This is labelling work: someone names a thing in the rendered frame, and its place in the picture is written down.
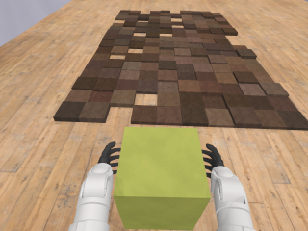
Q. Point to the robot left hand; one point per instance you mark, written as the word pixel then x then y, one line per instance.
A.
pixel 106 155

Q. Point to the robot right forearm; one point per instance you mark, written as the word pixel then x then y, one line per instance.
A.
pixel 231 205

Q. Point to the carton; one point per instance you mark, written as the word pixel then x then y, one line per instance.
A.
pixel 161 181

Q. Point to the robot right hand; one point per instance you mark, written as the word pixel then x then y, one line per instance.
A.
pixel 216 160

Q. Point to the robot left forearm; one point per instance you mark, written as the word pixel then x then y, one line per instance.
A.
pixel 94 200

